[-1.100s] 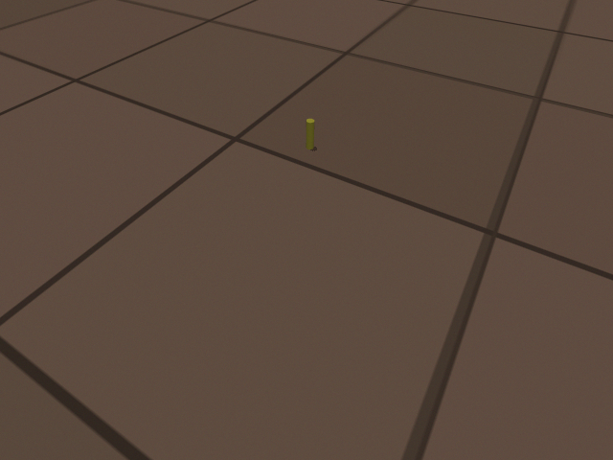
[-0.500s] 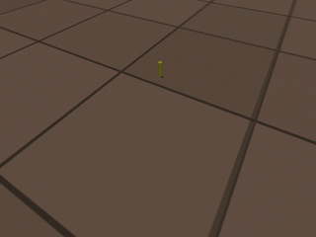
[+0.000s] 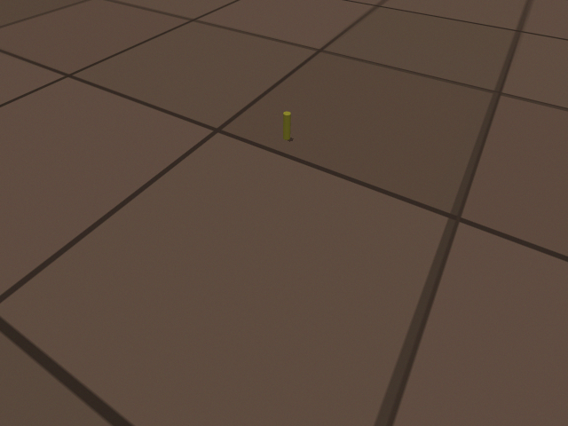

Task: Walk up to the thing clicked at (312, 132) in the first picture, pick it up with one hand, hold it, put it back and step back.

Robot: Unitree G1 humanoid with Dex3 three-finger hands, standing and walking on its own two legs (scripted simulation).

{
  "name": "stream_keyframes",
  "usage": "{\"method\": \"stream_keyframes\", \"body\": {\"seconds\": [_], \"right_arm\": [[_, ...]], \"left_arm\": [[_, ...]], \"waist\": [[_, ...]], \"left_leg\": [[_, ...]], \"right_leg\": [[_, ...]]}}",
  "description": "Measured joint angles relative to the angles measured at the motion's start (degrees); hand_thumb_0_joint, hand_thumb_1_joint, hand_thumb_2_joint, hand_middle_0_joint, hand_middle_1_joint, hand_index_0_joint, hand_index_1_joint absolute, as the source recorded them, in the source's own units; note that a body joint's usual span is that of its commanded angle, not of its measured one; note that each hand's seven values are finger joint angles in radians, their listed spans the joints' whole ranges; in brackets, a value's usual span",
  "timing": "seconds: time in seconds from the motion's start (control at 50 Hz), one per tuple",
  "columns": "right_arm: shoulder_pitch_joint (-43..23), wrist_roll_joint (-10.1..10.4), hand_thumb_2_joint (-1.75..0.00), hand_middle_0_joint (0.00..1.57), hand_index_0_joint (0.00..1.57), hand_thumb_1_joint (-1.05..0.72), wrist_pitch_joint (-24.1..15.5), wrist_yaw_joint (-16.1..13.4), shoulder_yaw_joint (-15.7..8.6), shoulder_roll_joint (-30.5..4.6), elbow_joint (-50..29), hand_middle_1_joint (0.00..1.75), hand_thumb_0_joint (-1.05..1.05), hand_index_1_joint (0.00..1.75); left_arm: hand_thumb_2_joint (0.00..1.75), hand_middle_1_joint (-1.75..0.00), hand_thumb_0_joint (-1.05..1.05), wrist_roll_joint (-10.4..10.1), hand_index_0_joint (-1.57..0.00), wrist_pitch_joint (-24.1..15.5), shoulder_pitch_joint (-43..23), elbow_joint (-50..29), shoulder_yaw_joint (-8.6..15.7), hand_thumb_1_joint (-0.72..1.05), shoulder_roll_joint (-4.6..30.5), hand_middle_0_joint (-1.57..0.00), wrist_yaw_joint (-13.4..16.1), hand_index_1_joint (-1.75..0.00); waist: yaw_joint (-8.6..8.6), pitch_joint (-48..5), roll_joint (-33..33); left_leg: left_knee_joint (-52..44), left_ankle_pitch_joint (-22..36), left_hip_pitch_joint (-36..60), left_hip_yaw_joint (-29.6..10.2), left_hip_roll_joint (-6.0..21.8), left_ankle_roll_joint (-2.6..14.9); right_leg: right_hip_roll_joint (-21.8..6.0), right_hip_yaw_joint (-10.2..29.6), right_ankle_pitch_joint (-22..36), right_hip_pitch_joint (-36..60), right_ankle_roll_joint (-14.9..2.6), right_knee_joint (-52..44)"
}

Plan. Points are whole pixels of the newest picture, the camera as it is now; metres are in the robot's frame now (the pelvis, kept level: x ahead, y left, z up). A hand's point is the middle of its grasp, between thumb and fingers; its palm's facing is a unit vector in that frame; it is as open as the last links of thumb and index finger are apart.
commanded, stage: stand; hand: left
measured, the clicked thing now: (286, 126) +1.89 -0.02 -0.70
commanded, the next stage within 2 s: walk up in 0.02 s
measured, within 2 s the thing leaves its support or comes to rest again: neither
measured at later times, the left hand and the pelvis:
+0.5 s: hand out of the picture +0.17 +0.22 -0.14, palm faces -0.04 -0.91 -0.41, open 7.3 cm; pelvis +0.13 -0.07 -0.01, yaw -4 degrees
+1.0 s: hand (206, 244) +0.54 +0.18 -0.14, palm faces -0.20 -0.90 -0.38, open 7.3 cm; pelvis +0.41 -0.09 -0.01, yaw -8 degrees
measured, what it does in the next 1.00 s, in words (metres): walks ahead: right foot, then left foot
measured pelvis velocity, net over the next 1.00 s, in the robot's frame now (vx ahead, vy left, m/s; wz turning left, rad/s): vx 0.41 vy -0.09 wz -0.13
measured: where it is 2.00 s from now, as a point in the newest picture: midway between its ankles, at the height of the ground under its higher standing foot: (321, 267)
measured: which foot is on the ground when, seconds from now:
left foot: down 0.00-0.30, up 0.32-0.66, down 0.68-1.00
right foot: down 0.00-0.08, up 0.10-0.26, down 0.28-0.72, up 0.74-1.00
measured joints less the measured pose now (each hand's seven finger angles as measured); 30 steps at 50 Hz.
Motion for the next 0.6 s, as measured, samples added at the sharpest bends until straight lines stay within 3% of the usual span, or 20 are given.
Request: {"method": "stream_keyframes", "body": {"seconds": [0.04, 0.1, 0.14, 0.2, 0.28, 0.3, 0.34, 0.38, 0.44, 0.6], "right_arm": [[0.49, -0.38, -0.9, 0.2, 0.2, -0.91, -0.15, 0.45, -0.55, -0.02, -0.5, 0.3, 0.01, 0.3], [2.89, -1.47, -0.9, 0.21, 0.2, -0.91, -1.51, 2.12, -2.58, -0.61, -2.92, 0.3, 0.01, 0.3], [3.95, -1.81, -0.9, 0.21, 0.21, -0.9, -2.5, 2.65, -3.8, -1.37, -4.56, 0.3, 0.01, 0.3], [5.47, -2.14, -0.9, 0.21, 0.21, -0.9, -3.15, 2.93, -4.86, -2.28, -5.75, 0.3, 0.01, 0.3], [6.67, -2.61, -0.9, 0.21, 0.21, -0.9, -2.03, 3.54, -5.82, -4.77, -5.91, 0.3, 0.01, 0.3], [6.85, -2.64, -0.9, 0.21, 0.21, -0.9, -1.62, 3.55, -5.98, -5.44, -5.99, 0.3, 0.01, 0.3], [7.26, -2.29, -0.9, 0.21, 0.2, -0.9, -0.57, 3.15, -6.05, -6.24, -5.66, 0.3, 0.01, 0.3], [6.94, -1.84, -0.9, 0.2, 0.2, -0.91, 0.0, 3.2, -5.74, -6.38, -5.14, 0.3, 0.01, 0.3], [5.78, -1.06, -0.9, 0.2, 0.2, -0.91, -0.99, 3.98, -5.17, -6.59, -6.03, 0.3, 0.02, 0.3], [2.9, -1.24, -0.9, 0.2, 0.2, -0.91, -1.55, 6.18, -4.52, -4.78, -10.15, 0.3, 0.01, 0.3]], "left_arm": [[0.9, -0.3, 0.0, 0.29, -0.21, 0.12, 0.45, -0.6, 0.65, 0.91, 0.06, -0.21, -0.67, -0.3], [0.9, -0.3, 0.0, 1.36, -0.21, -0.02, 3.06, -2.93, 2.58, 0.91, 1.19, -0.21, -2.94, -0.3], [0.9, -0.3, 0.0, 1.71, -0.21, 0.3, 3.83, -3.81, 3.5, 0.91, 2.23, -0.21, -3.67, -0.3], [0.9, -0.3, 0.01, 1.56, -0.21, 0.38, 4.33, -4.87, 4.29, 0.91, 4.37, -0.21, -4.84, -0.3], [0.9, -0.3, 0.01, 1.49, -0.21, -0.78, 5.94, -6.28, 5.12, 0.91, 5.93, -0.21, -5.93, -0.3], [0.9, -0.3, 0.01, 1.57, -0.21, -1.41, 6.32, -6.55, 5.42, 0.91, 6.25, -0.21, -5.84, -0.3], [0.9, -0.3, 0.0, 1.93, -0.21, -2.68, 7.03, -7.49, 5.91, 0.91, 6.34, -0.21, -4.98, -0.3], [0.9, -0.3, 0.0, 1.56, -0.21, -3.21, 8.37, -8.33, 5.62, 0.91, 5.8, -0.21, -4.41, -0.3], [0.9, -0.3, 0.0, 0.75, -0.21, -3.42, 10.41, -8.44, 4.68, 0.91, 4.66, -0.21, -3.83, -0.3], [0.9, -0.3, 0.0, 0.31, -0.21, -3.88, 13.54, -9.46, 3.51, 0.91, 4.53, -0.21, -3.76, -0.3]], "waist": [[0.13, -0.27, -0.08], [0.67, -2.29, -0.75], [0.62, -2.42, -0.73], [0.22, -1.91, -1.27], [0.38, -1.81, 0.27], [0.36, -1.68, 1.24], [0.53, -1.95, 2.98], [1.51, -2.38, 3.44], [2.29, -2.09, 4.1], [3.25, 0.04, 2.45]], "left_leg": [[1.32, -2.09, -0.67, 0.21, -0.02, 0.58], [6.28, -9.76, -2.92, 1.5, -0.33, 2.52], [6.4, -6.79, -3.05, 2.41, 0.07, 2.83], [5.14, -5.71, -1.29, 3.39, 0.66, 1.88], [7.29, -9.76, 1.31, 4.48, 3.2, 1.04], [11.11, -12.84, 0.63, 3.97, 4.46, 1.85], [25.34, -18.29, -4.52, 0.7, 4.83, 2.83], [36.72, -16.39, -10.17, -0.97, 2.65, 2.39], [40.91, -10.28, -16.94, -0.18, 1.92, 2.2], [21.11, 0.02, -24.21, 1.37, 5.85, 0.5]], "right_leg": [[0.02, 0.18, -1.92, -0.79, -0.3, 1.43], [-0.15, 1.43, -12.7, -5.29, -1.63, 10.31], [-0.38, 1.29, -14.46, -9.62, -1.58, 18.76], [-2.22, 1.62, -15.13, -14.25, -1.15, 24.95], [-4.39, -0.16, -10.01, -13.05, -0.28, 16.57], [-3.68, -1.16, -5.29, -12.03, 0.35, 15.36], [-1.96, -3.2, -5.15, -11.04, 0.34, 17.08], [-1.08, -3.76, -6.76, -8.45, -0.62, 15.41], [0.03, -3.92, -5.9, -2.97, -1.13, 9.08], [1.42, -3.96, -8.66, 7.57, -0.53, 1.16]]}}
